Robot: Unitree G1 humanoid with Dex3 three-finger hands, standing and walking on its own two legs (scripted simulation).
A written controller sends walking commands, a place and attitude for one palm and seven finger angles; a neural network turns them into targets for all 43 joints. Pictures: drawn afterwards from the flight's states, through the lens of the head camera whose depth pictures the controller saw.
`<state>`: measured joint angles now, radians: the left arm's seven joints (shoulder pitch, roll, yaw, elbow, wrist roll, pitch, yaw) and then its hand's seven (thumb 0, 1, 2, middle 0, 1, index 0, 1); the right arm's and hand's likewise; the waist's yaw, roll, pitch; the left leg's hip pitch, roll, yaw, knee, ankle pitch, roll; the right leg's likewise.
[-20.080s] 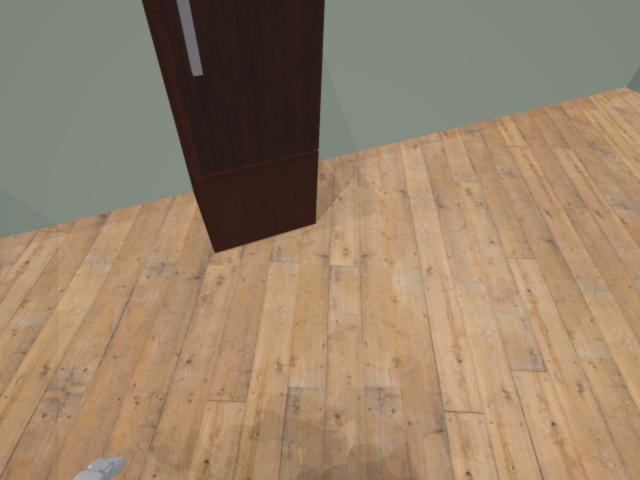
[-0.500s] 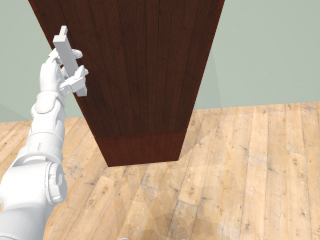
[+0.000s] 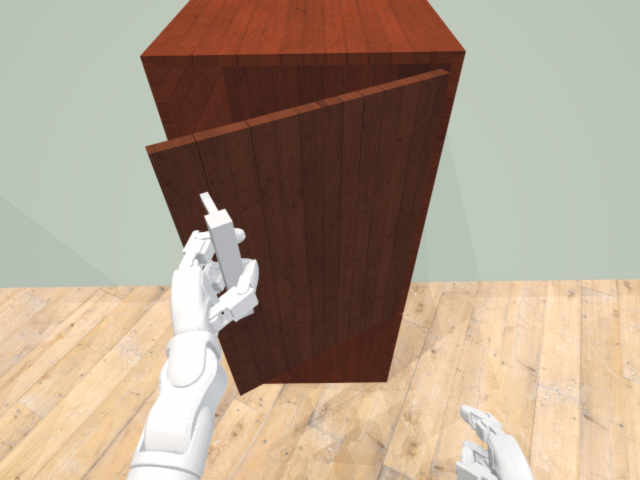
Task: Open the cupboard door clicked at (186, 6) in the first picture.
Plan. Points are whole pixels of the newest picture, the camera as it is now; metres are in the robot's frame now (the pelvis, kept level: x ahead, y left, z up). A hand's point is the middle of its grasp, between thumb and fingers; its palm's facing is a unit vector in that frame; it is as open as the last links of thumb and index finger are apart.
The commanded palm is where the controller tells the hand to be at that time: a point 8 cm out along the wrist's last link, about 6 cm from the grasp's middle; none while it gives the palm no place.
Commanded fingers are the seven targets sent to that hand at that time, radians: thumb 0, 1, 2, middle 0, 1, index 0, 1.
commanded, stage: pull the door open along its arc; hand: left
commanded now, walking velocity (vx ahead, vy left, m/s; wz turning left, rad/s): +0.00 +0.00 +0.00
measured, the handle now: (226, 258) +0.37 +0.14 +0.11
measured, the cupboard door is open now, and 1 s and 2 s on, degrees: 29 38 39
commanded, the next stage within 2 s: open thumb and fingers to let go in 0.26 s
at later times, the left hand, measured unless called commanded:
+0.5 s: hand (283, 314) +0.28 +0.05 +0.11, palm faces +0.43 -0.90 -0.01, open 6.6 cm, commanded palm +0.24 +0.10 +0.11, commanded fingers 0.00 0.34 0.66 -0.36 -1.29 -0.36 -1.29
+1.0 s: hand (270, 314) +0.28 +0.07 +0.11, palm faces +0.39 -0.92 +0.00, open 13.9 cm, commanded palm +0.24 +0.11 +0.11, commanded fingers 0.00 -0.50 0.30 -0.21 -0.65 -0.21 -0.65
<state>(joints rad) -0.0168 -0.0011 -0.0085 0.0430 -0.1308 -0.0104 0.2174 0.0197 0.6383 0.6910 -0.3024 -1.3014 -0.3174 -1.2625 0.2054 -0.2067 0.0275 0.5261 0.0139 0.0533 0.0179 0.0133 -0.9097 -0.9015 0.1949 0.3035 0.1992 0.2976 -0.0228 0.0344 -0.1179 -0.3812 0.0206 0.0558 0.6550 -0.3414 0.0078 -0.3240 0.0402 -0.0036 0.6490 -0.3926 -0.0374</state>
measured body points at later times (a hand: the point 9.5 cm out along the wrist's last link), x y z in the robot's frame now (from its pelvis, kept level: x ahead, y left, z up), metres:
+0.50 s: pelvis -0.01 -0.04 +0.00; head -0.03 -0.07 +0.45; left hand +0.25 +0.10 +0.11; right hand +0.18 -0.24 -0.10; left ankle +0.00 +0.11 -0.72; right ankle -0.04 -0.09 -0.72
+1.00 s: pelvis -0.02 -0.01 +0.00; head -0.04 -0.03 +0.45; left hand +0.26 +0.12 +0.11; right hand +0.17 -0.21 -0.09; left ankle +0.00 +0.11 -0.72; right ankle -0.04 -0.09 -0.72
